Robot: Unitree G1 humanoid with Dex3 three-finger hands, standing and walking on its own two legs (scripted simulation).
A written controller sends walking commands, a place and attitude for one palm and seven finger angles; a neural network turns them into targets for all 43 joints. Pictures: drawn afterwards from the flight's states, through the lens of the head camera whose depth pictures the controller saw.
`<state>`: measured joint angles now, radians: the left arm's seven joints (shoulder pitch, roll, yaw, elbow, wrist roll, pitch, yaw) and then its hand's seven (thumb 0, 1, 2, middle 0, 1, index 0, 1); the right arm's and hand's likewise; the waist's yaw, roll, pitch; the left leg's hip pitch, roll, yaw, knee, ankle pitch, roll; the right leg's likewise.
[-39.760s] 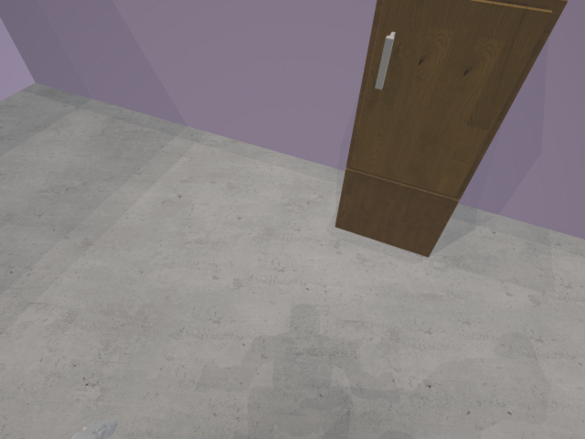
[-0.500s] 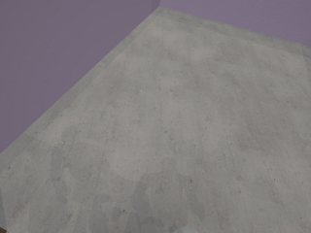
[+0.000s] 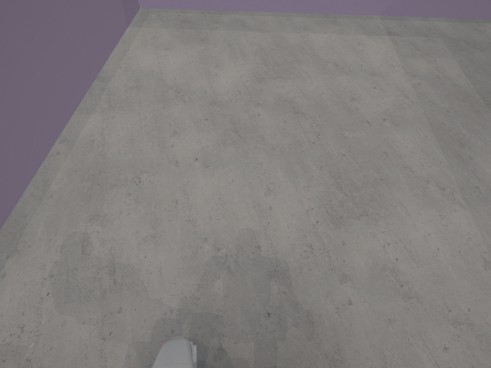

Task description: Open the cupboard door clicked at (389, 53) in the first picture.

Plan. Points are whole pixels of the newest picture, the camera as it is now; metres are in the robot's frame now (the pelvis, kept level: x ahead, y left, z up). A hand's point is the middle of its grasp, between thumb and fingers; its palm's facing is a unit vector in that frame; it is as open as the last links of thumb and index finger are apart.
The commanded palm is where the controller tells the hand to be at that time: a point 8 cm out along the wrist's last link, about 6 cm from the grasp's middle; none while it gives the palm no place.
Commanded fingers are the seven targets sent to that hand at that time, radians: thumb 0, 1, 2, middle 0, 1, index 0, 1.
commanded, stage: walk to a spot facing it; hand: left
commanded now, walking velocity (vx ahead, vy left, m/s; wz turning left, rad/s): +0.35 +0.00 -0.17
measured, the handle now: out of the picture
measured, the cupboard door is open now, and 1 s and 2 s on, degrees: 41 41 41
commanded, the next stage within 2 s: turn to face it in 0.16 s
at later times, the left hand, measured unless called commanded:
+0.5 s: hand (150, 316) +0.24 +0.20 -0.19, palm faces +0.04 -0.99 -0.16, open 7.4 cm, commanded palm none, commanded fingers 0.00 0.90 0.90 -0.20 -0.30 -0.20 -0.30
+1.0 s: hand (172, 226) +0.43 +0.18 -0.15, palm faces +0.26 -0.94 -0.24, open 7.4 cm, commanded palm none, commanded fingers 0.00 0.90 0.90 -0.20 -0.30 -0.20 -0.30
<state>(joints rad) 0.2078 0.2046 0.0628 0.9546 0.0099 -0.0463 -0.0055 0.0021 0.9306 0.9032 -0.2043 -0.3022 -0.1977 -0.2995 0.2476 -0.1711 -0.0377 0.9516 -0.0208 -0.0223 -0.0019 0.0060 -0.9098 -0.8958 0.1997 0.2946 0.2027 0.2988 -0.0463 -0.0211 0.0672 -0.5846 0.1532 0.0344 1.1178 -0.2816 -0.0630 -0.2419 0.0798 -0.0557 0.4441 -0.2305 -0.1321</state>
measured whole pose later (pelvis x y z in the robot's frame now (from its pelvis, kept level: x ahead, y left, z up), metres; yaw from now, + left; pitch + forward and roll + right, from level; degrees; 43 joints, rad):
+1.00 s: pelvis +0.36 -0.03 +0.00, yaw +18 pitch +1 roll +2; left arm 0.13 0.18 0.03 0.89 0.02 -0.01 0.02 0.01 0.90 0.90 -0.20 -0.30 -0.20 -0.30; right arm 0.25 -0.23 -0.07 0.98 -0.01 0.06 0.01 0.00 -0.91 -0.90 0.20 0.29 0.20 0.30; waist -0.06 -0.02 0.04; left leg -0.49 0.03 0.06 1.06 -0.47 -0.06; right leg -0.20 -0.10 -0.16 0.51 -0.32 0.00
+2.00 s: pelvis +0.43 -0.04 -0.01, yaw +54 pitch +2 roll +0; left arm 0.16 0.26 0.07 0.88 0.02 0.06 0.01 0.01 0.91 0.90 -0.20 -0.30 -0.20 -0.30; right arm 0.18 -0.20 -0.04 0.90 -0.02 0.02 0.00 0.00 -0.91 -0.90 0.20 0.30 0.21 0.30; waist -0.01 -0.04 0.08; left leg -0.31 0.00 -0.01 0.54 -0.26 0.01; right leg -0.49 -0.09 -0.04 1.05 -0.44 0.08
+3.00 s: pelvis +0.50 -0.04 -0.01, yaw +90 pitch +0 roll +1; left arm 0.15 0.20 0.04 0.85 0.02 0.01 0.02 0.01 0.91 0.90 -0.20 -0.30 -0.20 -0.30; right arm 0.20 -0.25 -0.08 0.94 -0.01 0.07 0.01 0.00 -0.91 -0.90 0.20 0.30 0.21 0.30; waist -0.03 0.04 0.08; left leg -0.46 -0.04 -0.08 0.99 -0.49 -0.03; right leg -0.27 -0.06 -0.09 0.59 -0.32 0.00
